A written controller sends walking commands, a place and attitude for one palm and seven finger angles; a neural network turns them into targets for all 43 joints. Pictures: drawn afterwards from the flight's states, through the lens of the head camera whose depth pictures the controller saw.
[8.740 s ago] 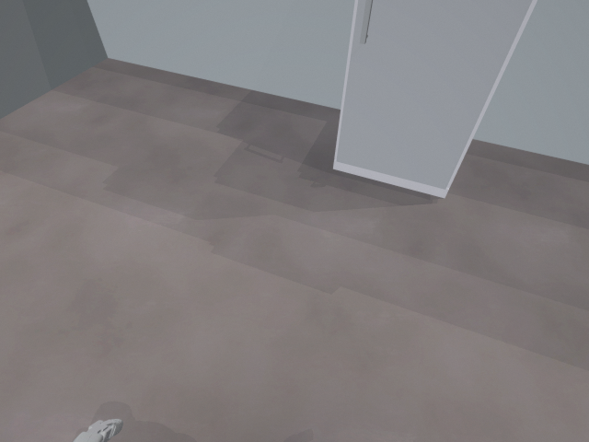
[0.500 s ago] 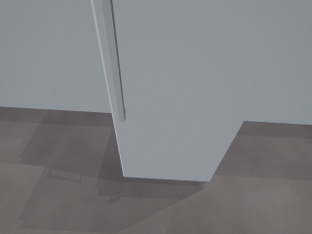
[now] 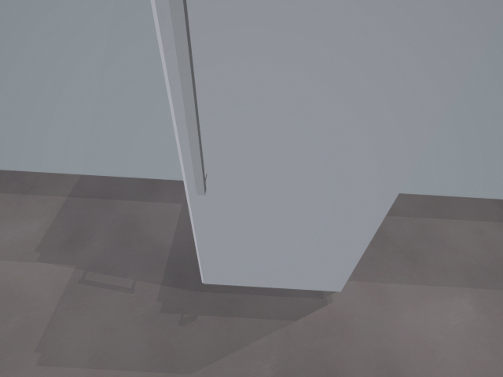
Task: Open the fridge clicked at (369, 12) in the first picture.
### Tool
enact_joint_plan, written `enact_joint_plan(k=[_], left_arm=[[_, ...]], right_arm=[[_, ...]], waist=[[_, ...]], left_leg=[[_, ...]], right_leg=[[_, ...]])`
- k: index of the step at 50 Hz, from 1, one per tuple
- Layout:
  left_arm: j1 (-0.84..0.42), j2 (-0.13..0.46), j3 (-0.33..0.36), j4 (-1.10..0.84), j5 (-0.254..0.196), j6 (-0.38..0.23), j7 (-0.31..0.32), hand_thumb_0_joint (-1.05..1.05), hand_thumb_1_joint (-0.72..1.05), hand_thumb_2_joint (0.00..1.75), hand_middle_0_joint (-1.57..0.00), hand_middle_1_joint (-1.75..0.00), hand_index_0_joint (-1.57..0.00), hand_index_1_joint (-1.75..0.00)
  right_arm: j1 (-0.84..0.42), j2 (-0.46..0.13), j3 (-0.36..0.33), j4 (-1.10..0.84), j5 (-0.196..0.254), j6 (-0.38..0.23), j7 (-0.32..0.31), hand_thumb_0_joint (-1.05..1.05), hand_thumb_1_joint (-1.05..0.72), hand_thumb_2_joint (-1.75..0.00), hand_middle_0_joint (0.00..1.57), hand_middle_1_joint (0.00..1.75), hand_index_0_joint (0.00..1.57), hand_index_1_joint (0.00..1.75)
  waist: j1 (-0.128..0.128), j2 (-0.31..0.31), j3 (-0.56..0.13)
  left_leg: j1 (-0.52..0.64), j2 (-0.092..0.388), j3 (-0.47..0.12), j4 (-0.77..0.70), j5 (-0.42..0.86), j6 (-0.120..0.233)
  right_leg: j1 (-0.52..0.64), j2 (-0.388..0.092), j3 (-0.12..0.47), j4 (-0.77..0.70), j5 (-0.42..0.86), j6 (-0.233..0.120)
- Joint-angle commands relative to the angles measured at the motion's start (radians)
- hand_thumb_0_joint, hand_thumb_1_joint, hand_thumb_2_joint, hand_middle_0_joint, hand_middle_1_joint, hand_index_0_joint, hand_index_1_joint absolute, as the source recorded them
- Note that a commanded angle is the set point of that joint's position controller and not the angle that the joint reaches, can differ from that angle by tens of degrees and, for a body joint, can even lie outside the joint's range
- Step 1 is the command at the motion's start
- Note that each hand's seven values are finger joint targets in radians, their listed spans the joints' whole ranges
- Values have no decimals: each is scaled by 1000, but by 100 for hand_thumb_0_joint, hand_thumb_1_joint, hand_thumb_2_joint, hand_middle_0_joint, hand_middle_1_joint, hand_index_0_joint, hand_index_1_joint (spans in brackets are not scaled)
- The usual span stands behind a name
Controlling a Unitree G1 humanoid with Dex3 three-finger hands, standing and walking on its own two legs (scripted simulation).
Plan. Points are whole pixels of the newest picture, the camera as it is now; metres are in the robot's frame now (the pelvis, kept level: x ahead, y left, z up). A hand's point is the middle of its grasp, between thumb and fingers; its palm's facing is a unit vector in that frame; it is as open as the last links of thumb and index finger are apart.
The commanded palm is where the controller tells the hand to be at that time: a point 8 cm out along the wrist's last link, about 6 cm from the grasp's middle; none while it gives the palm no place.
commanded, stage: look again from close up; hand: left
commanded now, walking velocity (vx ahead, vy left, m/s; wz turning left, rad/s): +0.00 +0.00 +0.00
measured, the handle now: (193, 102) +0.55 +0.15 +0.16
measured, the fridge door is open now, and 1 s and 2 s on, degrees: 0 0 0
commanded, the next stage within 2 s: shuffle to correct the standing spot in 0.96 s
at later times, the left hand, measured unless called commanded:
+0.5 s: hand out of the picture +0.01 +0.17 -0.18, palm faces +0.01 -0.98 -0.20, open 7.4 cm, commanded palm none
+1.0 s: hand out of the picture +0.02 +0.18 -0.17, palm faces +0.01 -0.98 -0.22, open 7.4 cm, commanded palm none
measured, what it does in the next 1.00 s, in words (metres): stands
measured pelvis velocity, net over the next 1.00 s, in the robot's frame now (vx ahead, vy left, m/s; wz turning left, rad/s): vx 0.02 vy -0.01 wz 0.01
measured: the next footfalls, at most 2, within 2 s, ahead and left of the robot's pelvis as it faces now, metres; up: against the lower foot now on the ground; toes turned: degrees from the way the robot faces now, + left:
right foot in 1.80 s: +0.13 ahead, -0.16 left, +0.00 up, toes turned -2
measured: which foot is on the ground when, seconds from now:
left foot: down 0.00-1.00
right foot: down 0.00-1.00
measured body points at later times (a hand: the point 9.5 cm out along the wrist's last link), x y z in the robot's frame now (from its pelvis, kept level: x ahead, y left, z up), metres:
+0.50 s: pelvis +0.01 +0.00 +0.00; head +0.01 +0.00 +0.45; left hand +0.01 +0.22 -0.16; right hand +0.02 -0.24 -0.15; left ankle +0.02 +0.05 -0.74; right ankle +0.02 -0.14 -0.74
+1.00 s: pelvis +0.02 -0.01 +0.00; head +0.02 +0.00 +0.45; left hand +0.02 +0.23 -0.16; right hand +0.03 -0.26 -0.15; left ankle +0.02 +0.05 -0.74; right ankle +0.02 -0.14 -0.74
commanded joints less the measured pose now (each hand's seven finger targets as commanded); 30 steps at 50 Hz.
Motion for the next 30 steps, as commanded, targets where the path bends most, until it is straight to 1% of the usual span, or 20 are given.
enact_joint_plan(k=[1,2,3,4,5,7,9,12,14,15,17,18,20,22,23,26,29,30], left_arm=[[63,96,18,-25,-2,-8,8,0,90,90,-20,-30,-20,-30],[66,95,20,-23,-2,-8,8,0,90,90,-20,-30,-20,-30],[65,99,19,-25,-2,-9,8,0,90,90,-20,-30,-20,-30],[58,101,19,-24,-3,-9,8,0,90,90,-20,-30,-20,-30],[57,102,20,-24,-3,-9,8,0,90,90,-20,-30,-20,-30],[55,104,19,-22,-4,-10,8,0,90,90,-20,-30,-20,-30],[49,109,19,-23,-3,-11,8,0,90,90,-20,-30,-20,-30],[38,116,19,-23,-5,-11,7,0,90,90,-20,-30,-20,-30],[34,122,21,-25,-4,-11,8,0,90,90,-20,-30,-20,-30],[31,122,20,-23,-5,-11,7,0,90,90,-20,-30,-20,-30],[27,124,21,-23,-5,-11,7,0,90,90,-20,-30,-20,-30],[28,130,20,-25,-5,-12,7,0,90,90,-20,-30,-20,-30],[16,131,22,-24,-6,-11,7,0,90,90,-20,-30,-20,-30],[9,134,22,-25,-6,-11,6,0,90,90,-20,-30,-20,-30],[10,138,21,-26,-5,-11,7,0,90,90,-20,-30,-20,-30],[2,142,22,-26,-6,-11,5,0,90,90,-20,-30,-20,-30],[-9,149,22,-28,-6,-12,5,0,90,90,-20,-30,-20,-30],[-10,148,22,-28,-7,-11,5,0,90,90,-20,-30,-20,-30]], right_arm=[[39,-134,-20,-36,-1,-13,-6,0,-90,-90,20,30,20,30],[39,-135,-21,-36,-2,-14,-7,0,-90,-90,20,30,20,30],[41,-136,-21,-38,0,-15,-7,0,-90,-90,20,30,20,30],[38,-136,-20,-35,0,-16,-7,0,-90,-90,20,30,20,30],[37,-137,-20,-36,-1,-17,-8,0,-90,-90,20,30,20,30],[33,-140,-20,-32,0,-17,-7,0,-90,-90,20,30,20,30],[31,-141,-20,-35,0,-18,-8,0,-90,-90,20,30,20,30],[26,-147,-18,-33,0,-19,-8,0,-90,-90,20,30,20,30],[23,-147,-17,-33,0,-21,-9,0,-90,-90,20,30,20,30],[21,-147,-17,-30,0,-21,-9,0,-90,-90,20,30,20,30],[17,-150,-16,-31,-1,-22,-9,0,-90,-90,20,30,20,30],[16,-153,-16,-33,1,-22,-9,0,-90,-90,20,30,20,30],[12,-155,-15,-31,0,-23,-10,0,-90,-90,20,30,20,30],[8,-157,-15,-31,-1,-22,-10,0,-90,-90,20,30,20,30],[7,-159,-14,-32,0,-22,-9,0,-90,-90,20,30,20,30],[-2,-162,-14,-32,-1,-23,-9,0,-90,-90,20,30,20,30],[-7,-166,-13,-32,-1,-23,-9,0,-90,-90,20,30,20,30],[-8,-169,-13,-33,-2,-23,-10,0,-90,-90,20,30,20,30]], waist=[[0,17,85],[1,11,74],[1,5,60],[-1,17,59],[-1,15,53],[0,13,60],[-1,-2,56],[-2,6,60],[-1,14,48],[-1,18,47],[1,20,50],[1,6,40],[-2,12,38],[-2,16,47],[1,12,44],[0,21,45],[-1,5,46],[-2,16,39]], left_leg=[[-87,195,-221,-164,-152,-66],[-76,196,-220,-162,-140,-65],[-60,196,-217,-150,-100,-64],[-58,195,-214,-149,-90,-67],[-48,195,-215,-148,-74,-68],[-51,196,-212,-150,-89,-67],[-43,194,-208,-140,-51,-66],[-39,192,-208,-138,-39,-67],[-29,192,-204,-129,10,-67],[-24,193,-204,-129,13,-68],[-23,192,-202,-129,17,-68],[-14,193,-199,-119,47,-66],[-9,192,-198,-118,66,-69],[-12,192,-200,-127,43,-71],[-11,193,-198,-121,62,-69],[-6,192,-199,-126,60,-70],[-4,191,-195,-118,84,-68],[3,192,-197,-122,85,-70]], right_leg=[[-27,-66,84,-45,5,-43],[-25,-69,81,-45,8,-44],[-18,-71,81,-45,27,-44],[-16,-71,83,-45,28,-43],[-16,-71,84,-43,32,-44],[-20,-73,84,-49,21,-43],[-18,-75,86,-50,35,-45],[-16,-76,87,-55,33,-45],[-5,-78,88,-55,50,-45],[-5,-77,87,-56,47,-44],[-4,-79,85,-59,48,-43],[2,-81,85,-60,62,-44],[5,-80,88,-62,62,-44],[1,-81,86,-65,50,-44],[6,-81,86,-66,63,-44],[7,-83,88,-72,58,-44],[10,-83,90,-75,70,-45],[11,-83,91,-75,65,-45]])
